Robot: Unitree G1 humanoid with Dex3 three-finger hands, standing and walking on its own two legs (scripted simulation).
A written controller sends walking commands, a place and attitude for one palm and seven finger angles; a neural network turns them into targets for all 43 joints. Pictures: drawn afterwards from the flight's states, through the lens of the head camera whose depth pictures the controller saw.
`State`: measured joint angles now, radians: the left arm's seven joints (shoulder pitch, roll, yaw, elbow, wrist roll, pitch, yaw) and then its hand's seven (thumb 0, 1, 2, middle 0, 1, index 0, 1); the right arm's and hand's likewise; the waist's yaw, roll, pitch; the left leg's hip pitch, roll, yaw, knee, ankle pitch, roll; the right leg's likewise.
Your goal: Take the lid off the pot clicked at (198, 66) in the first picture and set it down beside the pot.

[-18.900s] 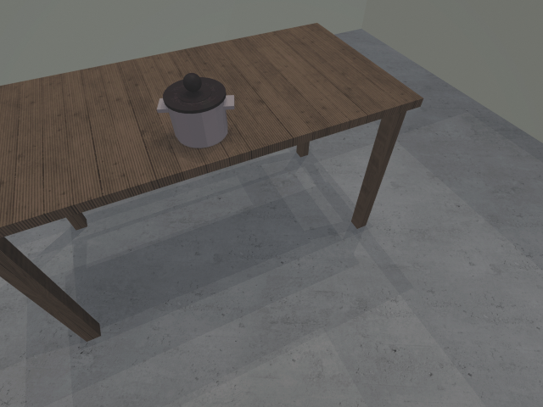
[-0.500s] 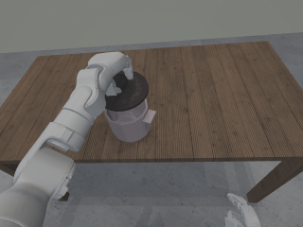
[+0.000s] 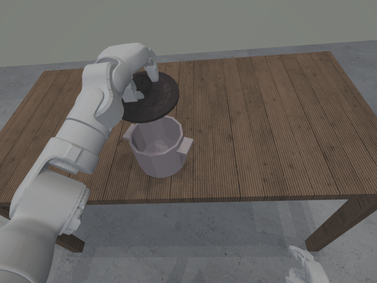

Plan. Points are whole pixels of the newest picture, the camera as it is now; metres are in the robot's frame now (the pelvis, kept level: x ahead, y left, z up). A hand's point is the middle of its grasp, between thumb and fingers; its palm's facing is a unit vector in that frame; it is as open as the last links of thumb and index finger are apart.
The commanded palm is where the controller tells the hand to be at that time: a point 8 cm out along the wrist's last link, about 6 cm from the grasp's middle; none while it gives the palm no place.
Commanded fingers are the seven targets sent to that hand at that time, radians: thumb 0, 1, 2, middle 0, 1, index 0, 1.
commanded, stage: lift the lid straight up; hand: left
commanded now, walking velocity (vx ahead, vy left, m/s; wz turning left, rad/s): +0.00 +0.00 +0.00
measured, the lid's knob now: (141, 84) +0.49 +0.11 +0.17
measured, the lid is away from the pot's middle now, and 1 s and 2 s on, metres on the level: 0.01 0.07 0.18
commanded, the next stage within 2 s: move the lid sideways beside the pot in 0.32 s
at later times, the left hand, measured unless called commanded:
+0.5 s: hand (133, 80) +0.45 +0.11 +0.21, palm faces -0.24 -0.07 -0.97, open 7.7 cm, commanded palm +0.44 +0.14 +0.29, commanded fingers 0.00 0.65 1.01 -0.96 -1.06 -0.83 -1.02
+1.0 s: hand (102, 83) +0.46 +0.18 +0.20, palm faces -0.26 -0.07 -0.96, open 7.7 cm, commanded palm +0.44 +0.20 +0.29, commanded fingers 0.00 0.65 1.01 -0.96 -1.06 -0.83 -1.02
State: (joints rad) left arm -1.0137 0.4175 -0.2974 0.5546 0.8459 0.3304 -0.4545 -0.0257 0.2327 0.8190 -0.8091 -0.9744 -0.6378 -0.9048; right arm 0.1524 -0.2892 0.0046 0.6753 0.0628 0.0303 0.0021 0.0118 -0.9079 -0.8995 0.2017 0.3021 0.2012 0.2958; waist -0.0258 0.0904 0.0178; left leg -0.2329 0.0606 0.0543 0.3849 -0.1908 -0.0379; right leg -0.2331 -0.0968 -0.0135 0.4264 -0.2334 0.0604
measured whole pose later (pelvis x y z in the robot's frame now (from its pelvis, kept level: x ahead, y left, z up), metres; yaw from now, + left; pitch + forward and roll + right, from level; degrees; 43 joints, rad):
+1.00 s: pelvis +0.00 +0.00 +0.00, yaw +0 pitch +3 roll +0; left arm -1.02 0.55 -0.21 0.59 0.87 0.26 -0.54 -0.04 0.23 0.82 -0.82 -0.98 -0.63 -0.90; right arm 0.16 -0.30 0.01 0.64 0.07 0.04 -0.02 0.01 -0.91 -0.90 0.20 0.30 0.20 0.30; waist -0.03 0.07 0.03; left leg -0.24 0.06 0.05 0.38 -0.18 -0.03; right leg -0.23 -0.09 -0.02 0.39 -0.21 0.06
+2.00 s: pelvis +0.00 +0.01 +0.00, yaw +1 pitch +5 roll +0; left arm -1.03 0.76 -0.09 0.70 0.89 0.11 -0.60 -0.04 0.24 0.82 -0.82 -0.98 -0.63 -0.90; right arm 0.20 -0.32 0.00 0.65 0.08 0.12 -0.02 0.01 -0.91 -0.90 0.20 0.30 0.20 0.30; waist -0.05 0.06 0.05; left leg -0.30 0.06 0.03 0.41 -0.19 -0.03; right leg -0.25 -0.09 -0.04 0.36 -0.19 0.07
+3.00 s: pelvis +0.01 +0.01 +0.00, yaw +2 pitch +7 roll -1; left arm -0.95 0.85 0.03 0.70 0.86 0.00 -0.62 -0.05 0.25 0.82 -0.82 -0.98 -0.62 -0.90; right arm 0.17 -0.32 0.00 0.65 0.09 0.17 -0.01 0.01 -0.91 -0.90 0.20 0.30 0.20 0.30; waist -0.05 0.05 0.07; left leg -0.35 0.06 0.00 0.44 -0.21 -0.03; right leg -0.27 -0.09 -0.06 0.36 -0.21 0.07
